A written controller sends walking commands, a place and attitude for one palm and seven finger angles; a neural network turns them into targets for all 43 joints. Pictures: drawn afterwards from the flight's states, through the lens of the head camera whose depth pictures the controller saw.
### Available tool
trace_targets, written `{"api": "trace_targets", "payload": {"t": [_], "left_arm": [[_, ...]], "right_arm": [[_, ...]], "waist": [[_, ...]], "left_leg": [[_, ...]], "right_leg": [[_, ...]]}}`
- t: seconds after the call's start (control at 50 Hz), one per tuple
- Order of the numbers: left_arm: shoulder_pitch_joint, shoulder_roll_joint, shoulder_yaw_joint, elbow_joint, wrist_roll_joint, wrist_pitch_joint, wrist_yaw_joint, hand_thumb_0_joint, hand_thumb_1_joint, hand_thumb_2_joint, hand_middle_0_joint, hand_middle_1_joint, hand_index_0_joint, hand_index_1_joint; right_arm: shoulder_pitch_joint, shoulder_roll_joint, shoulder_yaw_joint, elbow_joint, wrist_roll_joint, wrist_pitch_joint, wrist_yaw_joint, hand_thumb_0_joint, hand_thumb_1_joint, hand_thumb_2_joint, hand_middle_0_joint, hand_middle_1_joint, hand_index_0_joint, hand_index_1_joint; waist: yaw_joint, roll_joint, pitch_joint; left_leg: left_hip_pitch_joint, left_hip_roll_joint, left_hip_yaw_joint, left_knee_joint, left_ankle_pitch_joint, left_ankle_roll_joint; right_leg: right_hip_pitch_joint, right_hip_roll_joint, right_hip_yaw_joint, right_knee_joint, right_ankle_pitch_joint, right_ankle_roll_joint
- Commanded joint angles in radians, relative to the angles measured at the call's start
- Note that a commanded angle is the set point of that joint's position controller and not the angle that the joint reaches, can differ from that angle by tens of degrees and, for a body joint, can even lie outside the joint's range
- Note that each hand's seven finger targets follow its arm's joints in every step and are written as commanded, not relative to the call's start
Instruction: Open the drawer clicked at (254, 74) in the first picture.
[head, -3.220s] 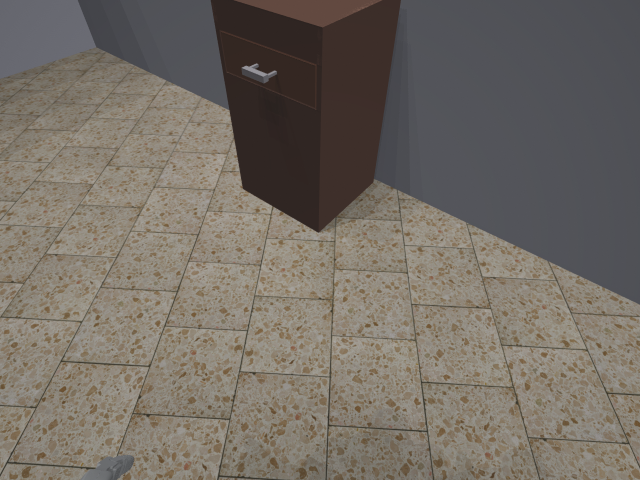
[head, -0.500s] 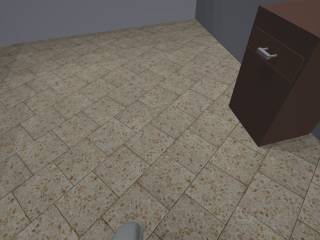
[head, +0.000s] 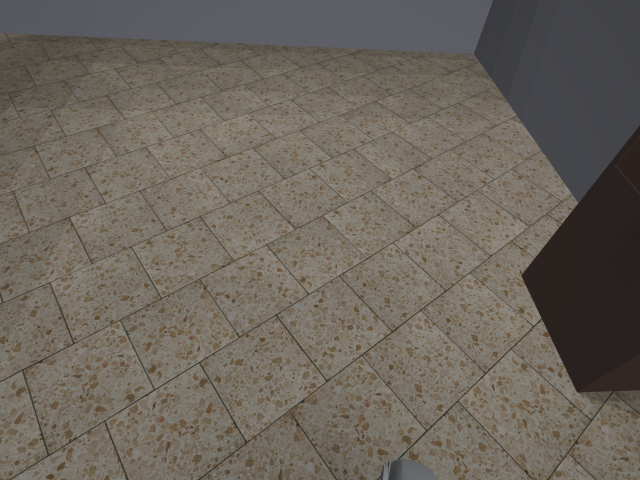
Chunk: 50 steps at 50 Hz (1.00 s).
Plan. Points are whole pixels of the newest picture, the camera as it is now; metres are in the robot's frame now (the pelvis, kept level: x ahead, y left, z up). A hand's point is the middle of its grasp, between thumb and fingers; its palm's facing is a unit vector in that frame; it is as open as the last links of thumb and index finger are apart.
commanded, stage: walk to a spot facing it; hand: left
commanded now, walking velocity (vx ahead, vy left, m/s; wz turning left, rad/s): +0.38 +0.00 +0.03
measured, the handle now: out of the picture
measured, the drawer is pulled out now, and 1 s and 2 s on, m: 0.00 0.00 0.00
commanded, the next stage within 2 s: turn to face it in 0.98 s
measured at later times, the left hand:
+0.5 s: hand (248, 377) +0.30 +0.14 -0.17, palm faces +0.08 -0.98 -0.20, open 7.3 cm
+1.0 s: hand (222, 329) +0.38 +0.21 -0.18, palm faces +0.18 -0.97 -0.13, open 7.4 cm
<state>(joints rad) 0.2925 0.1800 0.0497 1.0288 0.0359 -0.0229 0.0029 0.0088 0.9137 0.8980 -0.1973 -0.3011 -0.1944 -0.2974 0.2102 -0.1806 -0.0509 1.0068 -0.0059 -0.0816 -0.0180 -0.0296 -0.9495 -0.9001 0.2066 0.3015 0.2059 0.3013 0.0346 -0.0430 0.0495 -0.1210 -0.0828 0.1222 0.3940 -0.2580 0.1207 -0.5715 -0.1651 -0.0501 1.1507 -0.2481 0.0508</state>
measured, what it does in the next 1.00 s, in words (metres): walks ahead: right foot, then left foot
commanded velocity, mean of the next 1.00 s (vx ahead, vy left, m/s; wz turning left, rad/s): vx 0.35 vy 0.00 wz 0.04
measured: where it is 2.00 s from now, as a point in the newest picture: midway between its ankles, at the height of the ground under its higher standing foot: (305, 366)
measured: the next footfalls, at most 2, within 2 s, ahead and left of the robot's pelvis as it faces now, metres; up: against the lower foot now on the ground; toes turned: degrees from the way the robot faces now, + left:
right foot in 0.32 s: +0.31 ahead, -0.13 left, +0.00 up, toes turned -5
left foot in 0.82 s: +0.49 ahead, +0.14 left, +0.00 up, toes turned +16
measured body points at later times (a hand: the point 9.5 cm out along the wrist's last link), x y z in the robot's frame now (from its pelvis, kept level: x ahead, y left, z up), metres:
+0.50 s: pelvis +0.24 -0.04 +0.00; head +0.25 -0.05 +0.44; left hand +0.29 +0.19 -0.15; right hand +0.18 -0.26 -0.16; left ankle +0.17 +0.08 -0.64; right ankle +0.27 -0.12 -0.74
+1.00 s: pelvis +0.44 +0.05 +0.00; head +0.45 +0.07 +0.45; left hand +0.38 +0.26 -0.17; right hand +0.55 -0.17 -0.13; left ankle +0.45 +0.13 -0.74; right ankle +0.42 -0.09 -0.65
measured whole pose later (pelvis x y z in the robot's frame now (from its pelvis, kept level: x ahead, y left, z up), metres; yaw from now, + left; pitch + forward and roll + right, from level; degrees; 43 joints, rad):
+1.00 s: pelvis +0.44 +0.05 +0.00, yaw +5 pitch -2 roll +0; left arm 0.34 0.16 0.05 1.12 0.03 -0.02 0.00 0.01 0.91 0.90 -0.20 -0.30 -0.20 -0.30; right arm 0.16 -0.14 -0.06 1.00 -0.01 -0.09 -0.03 -0.02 -0.95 -0.90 0.20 0.30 0.20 0.30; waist 0.04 -0.05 0.06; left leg -0.22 0.03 0.20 0.47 -0.23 0.06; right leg -0.47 -0.11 -0.08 1.17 -0.34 0.02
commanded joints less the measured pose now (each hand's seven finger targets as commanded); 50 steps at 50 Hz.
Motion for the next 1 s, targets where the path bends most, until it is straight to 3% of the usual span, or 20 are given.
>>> {"api": "trace_targets", "payload": {"t": [0.0,0.16,0.2,0.24,0.28,0.3,0.32,0.34,0.36,0.4,0.48,0.58,0.7,0.74,0.76,0.78,0.8,0.82,0.88,0.98], "left_arm": [[0.014,0.040,0.010,-0.037,-0.003,0.011,-0.012,0.000,0.900,0.900,-0.200,-0.300,-0.200,-0.300],[-0.287,0.050,0.003,-0.130,-0.013,-0.005,-0.026,0.000,0.900,0.900,-0.200,-0.300,-0.200,-0.300],[-0.309,0.047,0.000,-0.141,-0.015,-0.011,-0.026,0.000,0.900,0.900,-0.200,-0.300,-0.200,-0.300],[-0.221,0.063,0.002,-0.123,-0.016,-0.018,-0.020,0.000,0.900,0.900,-0.200,-0.300,-0.200,-0.300],[0.019,0.105,0.019,-0.052,-0.009,-0.031,-0.012,0.000,0.900,0.900,-0.200,-0.300,-0.200,-0.300],[0.170,0.176,0.038,-0.007,-0.001,-0.045,-0.006,0.000,0.900,0.900,-0.200,-0.300,-0.200,-0.300],[0.256,0.257,0.060,0.017,-0.005,-0.048,0.003,0.000,0.900,0.900,-0.200,-0.300,-0.200,-0.300],[0.223,0.269,0.061,0.012,-0.026,-0.041,0.001,0.000,0.900,0.900,-0.200,-0.300,-0.200,-0.300],[0.115,0.215,0.051,-0.011,-0.029,-0.036,0.004,0.000,0.900,0.900,-0.200,-0.300,-0.200,-0.300],[0.004,0.119,0.022,-0.030,-0.024,-0.045,0.009,0.000,0.900,0.900,-0.200,-0.300,-0.200,-0.300],[0.014,0.068,0.005,-0.004,-0.015,-0.063,0.012,0.000,0.900,0.900,-0.200,-0.300,-0.200,-0.300],[0.071,0.085,0.008,0.030,-0.013,-0.071,0.009,0.000,0.900,0.900,-0.200,-0.300,-0.200,-0.300],[0.175,0.110,0.012,0.072,-0.008,-0.063,0.012,0.000,0.900,0.900,-0.200,-0.300,-0.200,-0.300],[0.172,0.116,0.014,0.078,-0.008,-0.059,0.014,0.000,0.900,0.900,-0.200,-0.300,-0.200,-0.300],[0.164,0.114,0.015,0.080,-0.010,-0.056,0.014,0.000,0.900,0.900,-0.200,-0.300,-0.200,-0.300],[0.177,0.084,0.011,0.069,-0.017,-0.054,0.010,0.000,0.900,0.900,-0.200,-0.300,-0.200,-0.300],[0.193,0.033,-0.003,0.038,-0.028,-0.057,0.000,0.000,0.900,0.900,-0.200,-0.300,-0.200,-0.300],[0.121,0.065,-0.002,0.010,-0.021,-0.057,0.005,0.000,0.900,0.900,-0.200,-0.300,-0.200,-0.300],[0.049,0.041,0.009,0.030,-0.014,-0.038,-0.005,0.000,0.900,0.900,-0.200,-0.300,-0.200,-0.300],[0.112,-0.011,0.011,0.046,-0.006,0.013,-0.006,0.000,0.900,0.900,-0.200,-0.300,-0.200,-0.300]], "right_arm": [[0.151,-0.088,-0.009,0.015,0.002,-0.013,-0.003,0.000,-0.900,-0.900,0.200,0.300,0.200,0.300],[0.312,-0.096,-0.004,0.084,-0.013,-0.011,-0.019,0.000,-0.900,-0.900,0.200,0.300,0.200,0.300],[0.329,-0.108,-0.003,0.098,-0.016,-0.007,-0.023,0.000,-0.900,-0.900,0.200,0.300,0.200,0.300],[0.312,-0.136,-0.006,0.103,-0.013,-0.005,-0.025,0.000,-0.900,-0.900,0.200,0.300,0.200,0.300],[0.271,-0.151,-0.012,0.098,-0.005,-0.005,-0.023,0.000,-0.900,-0.900,0.200,0.300,0.200,0.300],[0.265,-0.128,-0.008,0.086,0.005,-0.009,-0.012,0.000,-0.900,-0.900,0.200,0.300,0.200,0.300],[0.335,-0.066,-0.002,0.071,0.013,-0.016,-0.008,0.000,-0.900,-0.900,0.200,0.300,0.200,0.300],[0.290,-0.095,-0.009,0.067,0.008,-0.009,-0.008,0.000,-0.900,-0.900,0.200,0.300,0.200,0.300],[0.234,-0.090,-0.017,0.063,0.006,-0.002,-0.001,0.000,-0.900,-0.900,0.200,0.300,0.200,0.300],[0.181,-0.028,-0.007,0.060,-0.009,0.021,0.010,0.000,-0.900,-0.900,0.200,0.300,0.200,0.300],[0.257,0.022,-0.006,0.081,-0.021,0.064,0.020,0.000,-0.900,-0.900,0.200,0.300,0.200,0.300],[0.086,0.022,-0.008,0.010,-0.017,0.062,0.045,0.000,-0.900,-0.900,0.200,0.300,0.200,0.300],[-0.093,0.006,-0.003,-0.049,-0.015,0.034,0.058,0.000,-0.900,-0.900,0.200,0.300,0.200,0.300],[-0.039,-0.017,-0.010,-0.035,-0.017,0.027,0.051,0.000,-0.900,-0.900,0.200,0.300,0.200,0.300],[0.074,-0.050,-0.019,0.001,-0.021,0.021,0.044,0.000,-0.900,-0.900,0.200,0.300,0.200,0.300],[0.226,-0.130,-0.039,0.039,-0.030,0.014,0.033,0.000,-0.900,-0.900,0.200,0.300,0.200,0.300],[0.341,-0.245,-0.064,0.063,-0.030,0.011,0.020,0.000,-0.900,-0.900,0.200,0.300,0.200,0.300],[0.358,-0.250,-0.060,0.070,-0.016,0.021,0.009,0.000,-0.900,-0.900,0.200,0.300,0.200,0.300],[0.135,-0.125,-0.025,0.019,-0.014,0.008,-0.002,0.000,-0.900,-0.900,0.200,0.300,0.200,0.300],[0.099,-0.064,-0.009,0.023,-0.012,-0.007,-0.007,0.000,-0.900,-0.900,0.200,0.300,0.200,0.300]], "waist": [[-0.021,0.122,0.066],[-0.095,0.120,0.114],[-0.091,0.119,0.096],[-0.044,0.130,0.037],[0.069,0.084,-0.073],[0.125,-0.011,-0.173],[0.103,-0.219,-0.292],[0.094,-0.107,-0.254],[0.061,-0.043,-0.130],[-0.010,0.026,0.050],[-0.080,-0.045,0.047],[-0.050,-0.061,0.069],[0.011,-0.067,0.083],[-0.027,-0.043,0.051],[-0.077,0.014,-0.009],[-0.139,0.154,-0.114],[-0.159,0.388,-0.215],[-0.168,0.295,-0.210],[-0.086,0.120,-0.027],[-0.014,0.146,-0.002]], "left_leg": [[-0.008,0.277,-0.196,-0.212,0.457,-0.001],[0.203,0.304,-0.212,-0.160,0.646,0.017],[0.229,0.310,-0.192,-0.116,0.762,0.018],[0.228,0.317,-0.177,-0.005,0.991,0.015],[0.121,0.278,-0.144,0.260,0.986,-0.022],[-0.091,0.216,-0.112,0.524,0.707,-0.048],[-0.382,0.027,-0.068,0.860,-0.171,-0.095],[-0.429,0.068,-0.161,1.001,-0.277,-0.067],[-0.434,0.131,-0.170,1.012,-0.179,-0.056],[-0.426,0.194,-0.169,0.938,-0.062,-0.074],[-0.383,0.217,-0.124,0.796,0.019,-0.114],[-0.415,0.237,-0.068,0.510,0.109,-0.143],[-0.374,0.193,-0.014,0.273,0.052,-0.111],[-0.245,0.156,0.019,0.194,0.025,-0.095],[-0.067,0.128,0.030,0.125,0.056,-0.085],[0.182,0.234,-0.117,0.072,0.068,-0.042],[0.388,0.505,-0.486,-0.021,0.183,0.062],[0.378,0.558,-0.535,-0.080,0.251,0.107],[0.055,0.471,-0.296,-0.132,0.268,0.041],[-0.063,0.391,-0.090,-0.202,0.279,0.010]], "right_leg": [[-0.074,0.002,0.000,-0.060,0.117,0.013],[-0.119,0.055,-0.038,-0.374,0.109,-0.032],[-0.050,0.083,-0.052,-0.461,0.065,-0.059],[0.113,0.138,-0.080,-0.523,0.009,-0.092],[0.432,0.165,-0.079,-0.626,0.098,-0.115],[0.707,0.015,0.079,-0.646,0.162,-0.175],[0.930,-0.290,0.544,-0.738,0.306,-0.308],[0.835,-0.325,0.582,-0.830,0.181,-0.337],[0.666,-0.282,0.497,-0.892,-0.036,-0.301],[0.372,-0.203,0.315,-0.944,-0.031,-0.226],[0.261,-0.110,0.077,-0.982,0.069,-0.173],[0.300,-0.092,0.013,-1.001,0.066,-0.180],[0.462,-0.141,0.012,-0.923,0.203,-0.173],[0.469,-0.134,-0.019,-0.812,0.323,-0.158],[0.426,-0.092,-0.072,-0.648,0.381,-0.133],[0.284,-0.023,-0.133,-0.391,0.291,-0.088],[0.019,0.117,-0.162,-0.069,-0.242,-0.035],[-0.055,0.107,-0.042,0.088,-0.331,-0.050],[-0.036,0.006,0.024,0.125,-0.135,-0.041],[0.039,0.015,0.022,0.001,-0.006,-0.023]]}}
